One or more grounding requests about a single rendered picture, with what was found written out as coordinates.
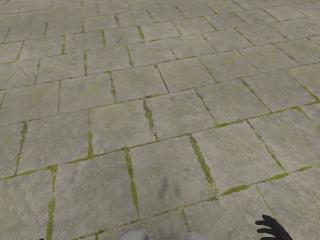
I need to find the robot right hand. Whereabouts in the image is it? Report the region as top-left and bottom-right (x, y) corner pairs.
(255, 214), (293, 240)

